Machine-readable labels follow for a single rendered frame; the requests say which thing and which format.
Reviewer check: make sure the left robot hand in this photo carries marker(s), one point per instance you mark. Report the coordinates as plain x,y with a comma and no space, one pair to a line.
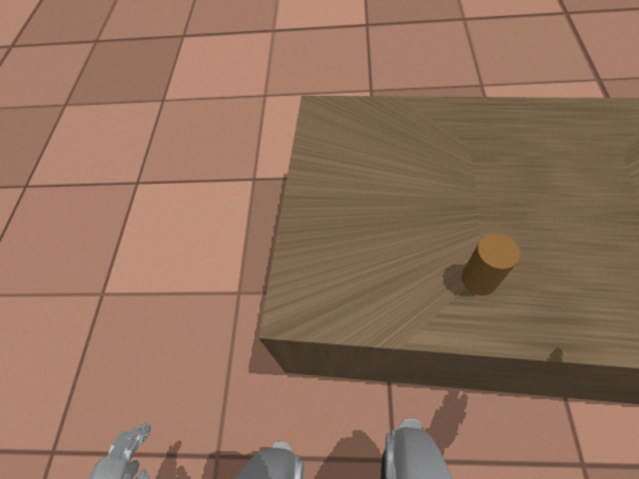
117,464

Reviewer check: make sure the can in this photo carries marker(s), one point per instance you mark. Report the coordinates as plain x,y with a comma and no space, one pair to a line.
493,259

